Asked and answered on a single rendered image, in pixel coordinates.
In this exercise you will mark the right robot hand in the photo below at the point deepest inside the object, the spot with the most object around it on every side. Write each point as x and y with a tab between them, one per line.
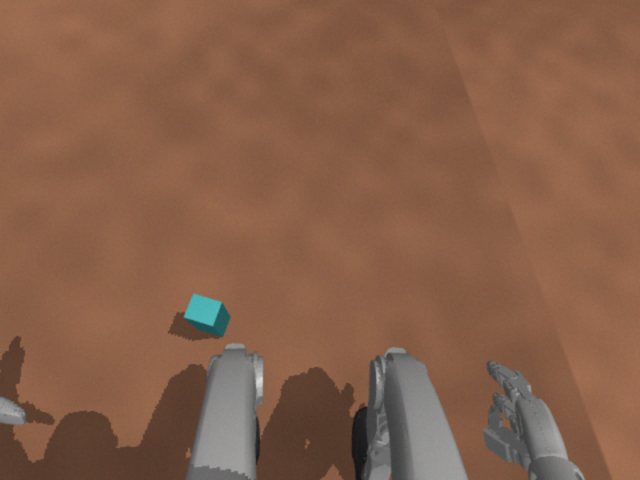
535	435

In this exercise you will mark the carton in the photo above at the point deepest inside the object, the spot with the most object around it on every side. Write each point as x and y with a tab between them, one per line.
207	315

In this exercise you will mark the left robot hand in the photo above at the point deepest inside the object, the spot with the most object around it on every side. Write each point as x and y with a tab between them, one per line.
11	413

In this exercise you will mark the right robot arm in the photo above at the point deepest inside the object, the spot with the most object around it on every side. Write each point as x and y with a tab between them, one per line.
554	468

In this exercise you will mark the right robot foot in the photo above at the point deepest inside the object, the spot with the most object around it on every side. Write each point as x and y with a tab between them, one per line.
359	442

